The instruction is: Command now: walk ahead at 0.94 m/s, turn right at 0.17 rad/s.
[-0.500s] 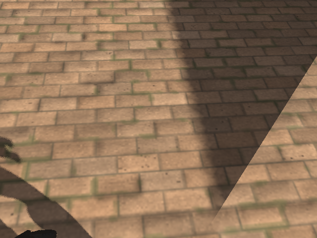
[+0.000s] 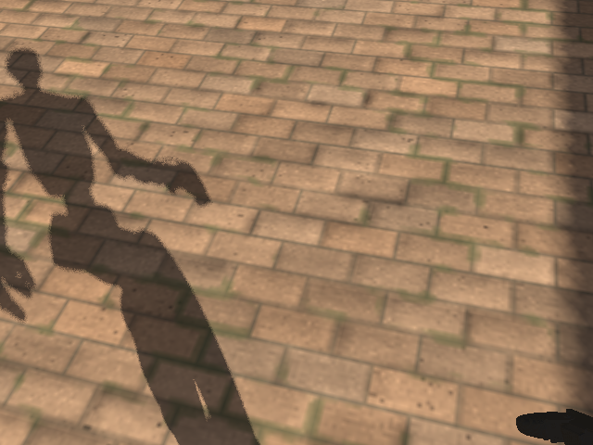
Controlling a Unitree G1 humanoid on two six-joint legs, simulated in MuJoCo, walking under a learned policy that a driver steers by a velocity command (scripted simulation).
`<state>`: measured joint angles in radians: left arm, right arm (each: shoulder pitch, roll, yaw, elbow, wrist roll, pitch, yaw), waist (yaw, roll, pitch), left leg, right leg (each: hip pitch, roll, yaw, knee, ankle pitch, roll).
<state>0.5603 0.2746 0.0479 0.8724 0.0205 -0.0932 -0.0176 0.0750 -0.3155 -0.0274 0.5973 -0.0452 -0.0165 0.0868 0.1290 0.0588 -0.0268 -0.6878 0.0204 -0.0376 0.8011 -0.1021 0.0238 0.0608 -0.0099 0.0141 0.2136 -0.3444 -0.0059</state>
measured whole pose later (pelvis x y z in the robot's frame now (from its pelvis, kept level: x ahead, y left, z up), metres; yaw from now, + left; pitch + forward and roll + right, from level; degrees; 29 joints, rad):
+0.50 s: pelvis +0.41 -0.01 -0.03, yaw -20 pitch +1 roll +2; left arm -0.03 0.31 0.03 0.67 0.02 -0.02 -0.10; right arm 0.50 -0.27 -0.04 0.90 -0.03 -0.09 -0.02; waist -0.05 -0.02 0.05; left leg 0.29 -0.03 0.31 0.19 -0.44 -0.04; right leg -0.76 -0.02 -0.16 0.78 0.00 -0.16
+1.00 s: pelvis +0.86 -0.20 -0.03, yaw -49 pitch +2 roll +1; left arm 0.43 0.38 0.09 0.84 0.00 -0.06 -0.01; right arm 0.01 -0.29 0.02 0.58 -0.05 -0.08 -0.01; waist 0.10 -0.01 0.05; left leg -0.54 0.02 -0.05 0.59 -0.08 -0.03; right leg 0.02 0.18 0.28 0.78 -0.51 -0.14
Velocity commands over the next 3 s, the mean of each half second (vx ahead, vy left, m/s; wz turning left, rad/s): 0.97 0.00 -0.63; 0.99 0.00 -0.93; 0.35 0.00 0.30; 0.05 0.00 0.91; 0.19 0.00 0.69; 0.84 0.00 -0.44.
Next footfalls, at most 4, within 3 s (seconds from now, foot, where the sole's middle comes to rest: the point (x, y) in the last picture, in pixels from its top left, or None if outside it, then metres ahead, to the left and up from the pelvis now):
0.10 left None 0.24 0.14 -0.77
0.56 right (420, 387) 0.63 -0.11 -0.77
0.98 left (462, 235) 1.09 -0.23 -0.77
1.34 right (589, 243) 1.08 -0.57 -0.77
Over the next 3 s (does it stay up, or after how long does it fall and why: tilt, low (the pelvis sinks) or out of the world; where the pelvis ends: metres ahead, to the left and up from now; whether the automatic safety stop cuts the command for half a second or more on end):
stays up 1.42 -0.36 -0.04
